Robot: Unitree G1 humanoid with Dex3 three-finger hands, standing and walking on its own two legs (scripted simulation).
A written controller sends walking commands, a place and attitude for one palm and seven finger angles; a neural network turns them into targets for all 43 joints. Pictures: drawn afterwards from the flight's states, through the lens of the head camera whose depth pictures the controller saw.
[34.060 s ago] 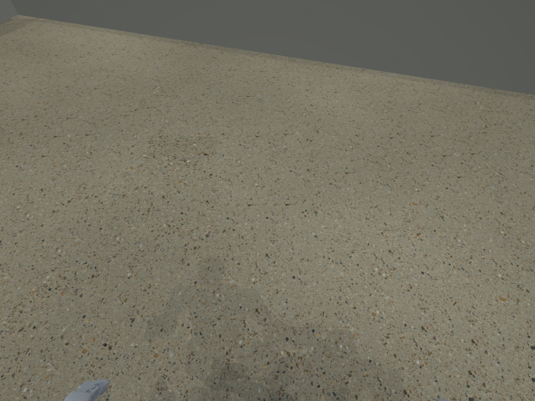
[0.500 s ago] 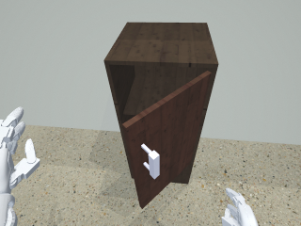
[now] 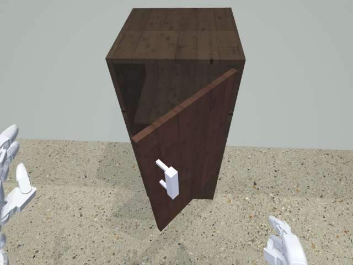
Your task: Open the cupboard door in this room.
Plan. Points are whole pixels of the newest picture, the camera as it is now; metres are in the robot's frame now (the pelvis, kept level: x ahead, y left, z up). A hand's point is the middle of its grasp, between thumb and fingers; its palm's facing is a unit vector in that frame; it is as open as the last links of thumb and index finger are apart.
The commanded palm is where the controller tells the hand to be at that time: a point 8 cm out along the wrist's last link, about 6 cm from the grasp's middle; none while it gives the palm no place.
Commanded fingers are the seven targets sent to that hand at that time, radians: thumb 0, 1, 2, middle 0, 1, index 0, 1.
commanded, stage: step back with the hand held close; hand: left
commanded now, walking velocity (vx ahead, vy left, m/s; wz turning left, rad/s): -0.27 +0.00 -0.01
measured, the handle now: (166, 178) +0.34 +0.06 -0.03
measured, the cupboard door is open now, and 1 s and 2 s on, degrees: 49 49 49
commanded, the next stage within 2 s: stop stepping back and stand still in 1.00 s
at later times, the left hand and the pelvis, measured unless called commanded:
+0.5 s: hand out of the picture +0.13 +0.29 +0.15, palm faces +0.44 -0.75 -0.49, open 7.4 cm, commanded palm +0.08 +0.33 +0.17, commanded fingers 0.00 0.90 0.90 -0.20 -0.30 -0.20 -0.30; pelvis -0.06 +0.03 -0.02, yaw -1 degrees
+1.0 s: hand out of the picture +0.07 +0.28 +0.15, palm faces +0.40 -0.79 -0.47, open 7.4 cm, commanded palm +0.00 +0.31 +0.17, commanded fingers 0.00 0.90 0.90 -0.20 -0.30 -0.20 -0.30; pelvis -0.15 +0.01 -0.02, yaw -3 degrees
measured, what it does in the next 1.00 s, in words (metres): walks backwards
